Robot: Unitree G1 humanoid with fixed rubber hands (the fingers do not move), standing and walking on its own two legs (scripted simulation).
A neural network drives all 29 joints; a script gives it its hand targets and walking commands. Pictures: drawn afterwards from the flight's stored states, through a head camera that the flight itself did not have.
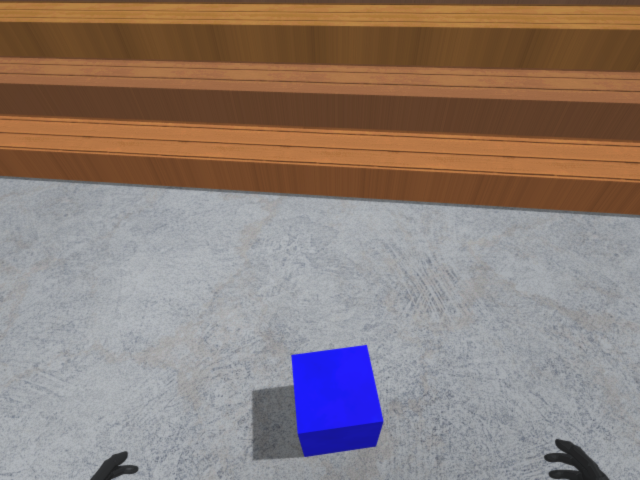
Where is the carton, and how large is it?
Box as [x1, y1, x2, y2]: [291, 345, 383, 456]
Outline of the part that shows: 366,345 291,355 297,431 304,456 375,446 383,421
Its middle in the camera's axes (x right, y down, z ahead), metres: +0.04 +0.47 +1.09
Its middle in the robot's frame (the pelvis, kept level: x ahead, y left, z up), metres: +0.41 +0.00 -0.66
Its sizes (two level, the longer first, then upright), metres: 0.210 0.200 0.250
